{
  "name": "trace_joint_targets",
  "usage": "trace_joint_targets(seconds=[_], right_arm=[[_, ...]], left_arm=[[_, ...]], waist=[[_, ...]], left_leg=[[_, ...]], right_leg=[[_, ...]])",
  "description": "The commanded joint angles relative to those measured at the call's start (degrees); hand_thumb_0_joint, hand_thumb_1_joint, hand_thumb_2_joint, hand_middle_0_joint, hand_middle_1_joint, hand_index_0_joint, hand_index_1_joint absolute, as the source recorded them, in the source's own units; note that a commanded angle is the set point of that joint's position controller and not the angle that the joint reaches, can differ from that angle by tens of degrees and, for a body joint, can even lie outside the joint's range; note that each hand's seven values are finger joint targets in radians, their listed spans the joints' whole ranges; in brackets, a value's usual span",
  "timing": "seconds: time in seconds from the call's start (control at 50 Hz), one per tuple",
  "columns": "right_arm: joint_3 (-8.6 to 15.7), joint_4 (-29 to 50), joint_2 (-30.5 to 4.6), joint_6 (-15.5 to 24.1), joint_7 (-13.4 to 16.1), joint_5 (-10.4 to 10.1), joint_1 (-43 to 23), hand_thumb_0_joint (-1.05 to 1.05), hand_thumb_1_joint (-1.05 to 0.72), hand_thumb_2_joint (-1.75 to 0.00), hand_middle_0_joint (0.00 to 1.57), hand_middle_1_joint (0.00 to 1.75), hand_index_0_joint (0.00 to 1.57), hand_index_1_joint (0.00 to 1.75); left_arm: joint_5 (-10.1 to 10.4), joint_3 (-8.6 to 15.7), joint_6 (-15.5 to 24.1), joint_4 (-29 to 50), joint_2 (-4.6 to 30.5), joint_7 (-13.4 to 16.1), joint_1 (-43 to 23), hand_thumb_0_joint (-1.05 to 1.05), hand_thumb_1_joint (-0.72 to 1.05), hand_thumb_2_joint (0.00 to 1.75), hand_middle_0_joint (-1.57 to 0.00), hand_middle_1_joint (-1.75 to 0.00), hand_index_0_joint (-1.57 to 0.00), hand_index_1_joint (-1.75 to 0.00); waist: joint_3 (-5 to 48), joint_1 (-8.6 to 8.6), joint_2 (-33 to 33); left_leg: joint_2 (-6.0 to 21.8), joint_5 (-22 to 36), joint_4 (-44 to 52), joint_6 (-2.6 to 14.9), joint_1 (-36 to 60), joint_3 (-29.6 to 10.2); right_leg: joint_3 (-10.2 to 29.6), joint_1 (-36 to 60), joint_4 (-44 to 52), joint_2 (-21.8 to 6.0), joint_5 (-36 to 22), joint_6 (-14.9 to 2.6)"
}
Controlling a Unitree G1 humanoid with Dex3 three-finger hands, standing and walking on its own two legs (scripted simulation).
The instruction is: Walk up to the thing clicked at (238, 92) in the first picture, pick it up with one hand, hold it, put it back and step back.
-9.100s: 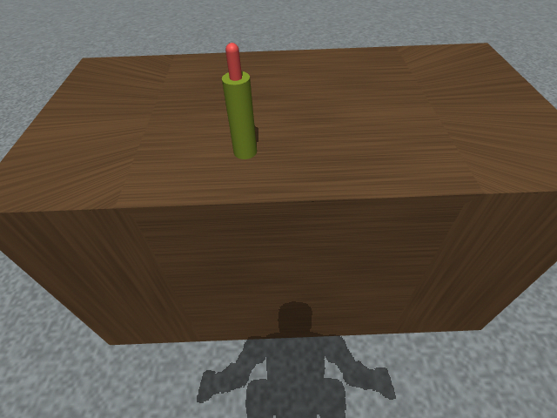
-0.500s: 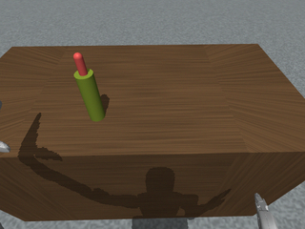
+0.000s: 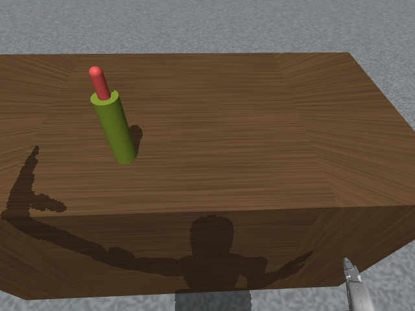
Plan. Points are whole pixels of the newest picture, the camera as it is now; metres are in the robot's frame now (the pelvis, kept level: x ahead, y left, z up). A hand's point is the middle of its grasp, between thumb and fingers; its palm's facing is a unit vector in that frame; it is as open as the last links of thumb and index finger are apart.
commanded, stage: go down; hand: left
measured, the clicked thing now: (112, 119) +0.50 +0.22 +0.10
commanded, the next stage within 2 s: approach in 1.24 s
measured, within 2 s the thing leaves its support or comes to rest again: neither
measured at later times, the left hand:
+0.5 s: hand out of the picture +0.36 +0.40 +0.16, palm faces +0.21 -0.98 +0.03, open 17.7 cm
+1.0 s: hand out of the picture +0.37 +0.41 +0.15, palm faces +0.21 -0.98 +0.02, open 17.7 cm
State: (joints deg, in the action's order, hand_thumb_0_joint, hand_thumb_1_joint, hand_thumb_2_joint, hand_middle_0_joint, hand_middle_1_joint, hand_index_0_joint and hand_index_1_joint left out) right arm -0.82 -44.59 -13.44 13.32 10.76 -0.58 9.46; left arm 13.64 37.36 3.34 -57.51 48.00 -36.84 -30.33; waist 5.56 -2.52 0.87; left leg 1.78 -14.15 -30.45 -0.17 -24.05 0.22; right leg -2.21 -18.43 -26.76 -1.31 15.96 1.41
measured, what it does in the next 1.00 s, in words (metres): stands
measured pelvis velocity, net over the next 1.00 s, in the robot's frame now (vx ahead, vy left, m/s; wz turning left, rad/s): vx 0.00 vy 0.01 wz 0.00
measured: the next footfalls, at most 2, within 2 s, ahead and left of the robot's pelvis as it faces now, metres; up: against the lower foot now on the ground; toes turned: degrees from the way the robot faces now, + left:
none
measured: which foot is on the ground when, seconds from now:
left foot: down 0.00-1.00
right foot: down 0.00-1.00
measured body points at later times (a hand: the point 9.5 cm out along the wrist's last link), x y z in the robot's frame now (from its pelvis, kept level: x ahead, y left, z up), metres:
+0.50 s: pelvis +0.00 +0.00 -0.01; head +0.04 +0.03 +0.44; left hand +0.34 +0.45 +0.16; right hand +0.15 -0.26 -0.08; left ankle +0.01 +0.12 -0.74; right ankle -0.03 -0.14 -0.74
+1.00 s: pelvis +0.00 +0.01 -0.01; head +0.06 +0.04 +0.43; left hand +0.36 +0.46 +0.15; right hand +0.16 -0.25 -0.08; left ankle +0.01 +0.12 -0.74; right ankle -0.03 -0.14 -0.74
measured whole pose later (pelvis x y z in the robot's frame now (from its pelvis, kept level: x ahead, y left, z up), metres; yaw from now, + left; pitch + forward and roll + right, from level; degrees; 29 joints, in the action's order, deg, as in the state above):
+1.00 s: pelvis +0.00 +0.01 -0.01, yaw +0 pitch +13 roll -2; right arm -2.2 -38.6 -13.5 13.6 10.1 -0.3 11.6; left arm 11.4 39.1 4.1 -63.8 54.0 -37.9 -36.3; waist 7.6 -4.4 1.1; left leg 2.1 -18.4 -39.4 0.4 -33.8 -0.4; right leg -2.5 -27.2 -34.0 -1.1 19.4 1.9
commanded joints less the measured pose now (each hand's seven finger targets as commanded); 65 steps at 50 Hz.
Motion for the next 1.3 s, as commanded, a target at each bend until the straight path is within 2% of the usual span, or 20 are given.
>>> trace_joint_targets(seconds=[0.0, 0.06, 0.14, 0.16, 0.24, 0.3, 0.4, 0.46, 0.58, 0.64, 0.7, 0.72, 0.82, 0.88, 0.92, 0.98, 1.02, 1.06, 1.24, 1.28], right_arm=[[3.31, 7.44, -9.89, 3.01, 1.18, 0.08, -4.48, 0.00, 0.54, -0.05, 0.05, 0.05, 0.05, 0.05], [1.45, 6.78, -7.60, 2.92, 1.06, 0.22, -4.31, 0.00, 0.55, -0.05, 0.05, 0.05, 0.05, 0.05], [4.09, 9.49, -11.46, 3.19, 1.50, 0.39, -3.92, 0.00, 0.54, -0.05, 0.05, 0.05, 0.05, 0.05], [2.16, 8.95, -9.23, 3.09, 1.15, 0.38, -3.21, 0.00, 0.54, -0.05, 0.05, 0.05, 0.05, 0.05], [3.94, 8.75, -11.09, 3.14, 1.23, 0.45, -1.94, 0.00, 0.54, -0.05, 0.05, 0.05, 0.05, 0.05], [2.95, 7.47, -9.46, 3.05, 0.96, 0.32, -1.98, 0.00, 0.54, -0.05, 0.05, 0.05, 0.05, 0.05], [2.50, 12.72, -10.22, 3.64, 1.05, 0.43, -5.39, 0.00, 0.54, -0.05, 0.05, 0.05, 0.05, 0.05], [1.59, 9.25, -8.60, 3.00, 1.09, 0.31, -2.51, 0.00, 0.55, -0.05, 0.05, 0.05, 0.05, 0.05], [3.61, 12.73, -11.26, 3.38, 1.08, 0.41, -2.53, 0.00, 0.54, -0.05, 0.05, 0.05, 0.05, 0.05], [0.51, 9.15, -7.39, 2.99, 0.44, 0.35, 0.08, 0.00, 0.55, -0.05, 0.05, 0.05, 0.05, 0.05], [3.90, 12.68, -11.86, 3.38, 0.97, 0.52, -0.91, 0.00, 0.54, -0.05, 0.05, 0.05, 0.05, 0.05], [1.50, 13.45, -9.49, 3.30, 0.46, 0.56, -1.54, 0.00, 0.55, -0.05, 0.05, 0.05, 0.05, 0.05], [1.72, 12.48, -9.06, 3.30, 0.45, 0.41, -0.88, 0.00, 0.54, -0.05, 0.05, 0.05, 0.05, 0.05], [3.91, 12.75, -11.26, 3.11, 0.63, 0.41, 0.35, 0.00, 0.54, -0.05, 0.05, 0.05, 0.05, 0.05], [2.82, 16.04, -11.15, 3.45, 0.61, 0.43, -0.88, 0.00, 0.54, -0.05, 0.05, 0.05, 0.05, 0.05], [2.67, 13.51, -10.08, 3.25, 0.25, 0.32, -0.82, 0.00, 0.54, -0.05, 0.05, 0.05, 0.05, 0.05], [3.73, 14.36, -11.34, 3.60, 0.28, 0.47, -0.47, 0.00, 0.54, -0.05, 0.05, 0.05, 0.05, 0.05], [2.10, 13.67, -9.25, 3.13, 0.00, 0.23, 1.23, 0.00, 0.54, -0.05, 0.05, 0.05, 0.05, 0.05], [2.75, 17.28, -10.91, 3.39, 0.24, 0.32, -0.27, 0.00, 0.54, -0.05, 0.05, 0.05, 0.05, 0.05], [1.99, 15.47, -9.66, 3.04, 0.05, 0.38, 2.11, 0.00, 0.54, -0.05, 0.05, 0.05, 0.05, 0.05]], left_arm=[[1.40, 3.93, 3.46, 11.14, 25.03, -0.28, -19.31, 0.00, -0.59, 0.04, -0.06, -0.03, -0.05, -0.04], [1.32, 3.41, 3.78, 10.71, 24.41, -0.42, -20.19, 0.00, -0.59, 0.05, -0.05, -0.04, -0.05, -0.04], [1.04, 4.66, 3.85, 10.37, 26.91, -0.37, -21.26, 0.00, -0.60, 0.05, -0.05, -0.04, -0.05, -0.05], [0.97, 4.26, 3.67, 9.75, 25.94, -0.49, -20.81, 0.00, -0.60, 0.06, -0.05, -0.04, -0.04, -0.05], [0.57, 4.34, 3.65, 9.06, 27.29, -0.77, -21.75, 0.00, -0.59, 0.05, -0.05, -0.04, -0.04, -0.05], [0.69, 3.95, 3.58, 6.90, 26.89, -0.84, -21.72, 0.00, -0.61, 0.05, -0.05, -0.04, -0.05, -0.05], [0.13, 5.48, 4.33, 8.16, 30.35, -0.83, -24.52, 0.00, -0.61, 0.05, -0.05, -0.05, -0.05, -0.05], [-0.07, 4.34, 3.94, 5.22, 28.90, -0.82, -22.72, 0.00, -0.60, 0.05, -0.05, -0.05, -0.05, -0.05], [-0.71, 5.13, 4.57, 4.96, 31.48, -1.23, -24.49, 0.00, -0.61, 0.05, -0.05, -0.05, -0.05, -0.06], [-0.21, 3.47, 4.57, 4.22, 29.02, -1.76, -24.71, 0.00, -0.61, 0.05, -0.05, -0.05, -0.05, -0.05], [-0.39, 5.26, 4.84, 4.44, 31.90, -1.22, -25.00, 0.00, -0.61, 0.05, -0.05, -0.05, -0.05, -0.05], [-0.61, 4.39, 4.83, 5.47, 30.96, -1.28, -26.14, 0.00, -0.61, 0.05, -0.05, -0.05, -0.05, -0.05], [-0.84, 2.99, 4.37, 6.66, 29.30, -1.13, -25.59, 0.00, -0.61, 0.04, -0.06, -0.05, -0.06, -0.05], [-0.43, 5.38, 4.40, 6.70, 31.48, -0.83, -24.53, 0.00, -0.61, 0.03, -0.06, -0.05, -0.06, -0.05], [-0.55, 5.73, 4.18, 7.45, 31.68, -1.10, -24.44, 0.00, -0.61, 0.03, -0.06, -0.05, -0.06, -0.05], [-0.41, 4.04, 3.76, 7.56, 29.16, -1.01, -24.29, 0.00, -0.60, 0.05, -0.05, -0.06, -0.05, -0.06], [-0.33, 6.34, 3.87, 10.19, 31.61, -0.87, -25.43, 0.00, -0.59, 0.04, -0.05, -0.05, -0.05, -0.05], [-0.69, 3.96, 2.77, 6.77, 28.74, -1.37, -23.46, 0.00, -0.59, 0.04, -0.05, -0.05, -0.05, -0.05], [-0.67, 5.95, 3.63, 7.14, 31.71, -0.60, -25.29, 0.00, -0.61, 0.04, -0.05, -0.05, -0.05, -0.05], [-0.83, 4.57, 3.43, 5.64, 30.27, -0.94, -25.13, 0.00, -0.61, 0.04, -0.05, -0.06, -0.05, -0.06]], waist=[[16.38, 0.24, -10.49], [16.12, 0.58, -10.07], [17.65, -0.32, -10.68], [17.44, 0.27, -10.35], [17.94, -0.56, -12.06], [17.69, -0.32, -11.76], [19.82, -0.02, -11.05], [16.83, -0.10, -10.64], [19.77, -0.90, -11.80], [18.45, -0.45, -12.88], [20.70, -1.12, -12.11], [20.46, -0.42, -13.71], [20.47, -0.44, -13.54], [22.05, -0.43, -13.85], [22.79, -0.52, -12.28], [20.57, -0.07, -14.13], [23.57, 0.13, -15.74], [20.97, -0.59, -13.33], [20.22, -0.12, -12.14], [19.23, -0.39, -11.84]], left_leg=[[-1.69, 19.29, 0.60, 1.20, 16.52, -1.06], [-1.91, 18.60, -0.02, 1.58, 15.26, -0.90], [-1.48, 19.40, -0.38, 1.18, 16.56, -1.26], [-1.43, 20.40, -0.55, 1.19, 15.89, -1.40], [-1.26, 20.66, -1.25, 0.97, 16.18, -1.52], [-1.23, 20.57, -1.41, 1.00, 15.29, -1.73], [-1.51, 18.38, -2.49, 1.30, 13.74, -1.55], [-1.96, 15.24, -2.46, 1.63, 11.65, -1.23], [-1.15, 18.51, -3.92, 1.05, 12.68, -2.04], [-1.38, 18.12, -4.54, 1.28, 11.70, -2.04], [-1.24, 18.71, -5.45, 1.27, 12.07, -2.05], [-1.09, 18.67, -5.22, 0.97, 12.27, -2.19], [-1.40, 17.71, -5.83, 1.16, 11.96, -2.02], [-1.10, 19.74, -6.57, 0.94, 12.08, -2.34], [-0.99, 21.45, -6.79, 1.13, 12.95, -2.53], [-0.86, 21.47, -6.68, 0.76, 12.68, -2.52], [-0.14, 24.55, -6.97, 0.24, 14.70, -3.04], [-0.40, 23.59, -6.72, 0.71, 13.50, -2.97], [-1.28, 19.44, -7.45, 1.22, 10.11, -1.97], [-1.27, 18.55, -7.54, 1.42, 9.80, -2.06]], right_leg=[[-0.98, -2.56, 2.11, 1.64, -15.58, -1.71], [-0.71, -2.75, 1.89, 1.48, -15.84, -1.51], [-0.97, -3.45, 1.33, 1.66, -15.54, -1.72], [-1.07, -3.17, 1.00, 1.71, -16.07, -1.82], [-0.97, -4.95, 0.46, 1.70, -15.57, -1.96], [-1.16, -5.44, -0.04, 1.87, -15.18, -2.06], [-0.81, -4.72, -0.52, 1.58, -14.66, -1.77], [-0.55, -6.02, -0.57, 1.49, -12.93, -1.64], [-1.04, -7.81, -2.44, 1.82, -13.59, -2.00], [-1.02, -9.05, -2.70, 1.81, -12.91, -2.00], [-0.98, -8.93, -3.53, 1.74, -13.89, -1.80], [-1.11, -9.26, -3.52, 1.85, -12.98, -2.11], [-0.92, -9.53, -3.63, 1.78, -12.84, -1.86], [-1.13, -9.71, -4.48, 1.89, -13.41, -1.98], [-1.25, -8.94, -4.48, 1.91, -14.83, -1.77], [-1.23, -10.91, -4.82, 2.03, -13.37, -2.14], [-1.70, -10.09, -5.35, 2.29, -14.17, -2.18], [-1.55, -10.55, -4.57, 2.33, -14.15, -2.07], [-0.91, -10.08, -5.46, 1.78, -13.43, -1.70], [-0.92, -11.16, -5.44, 1.88, -12.64, -1.73]])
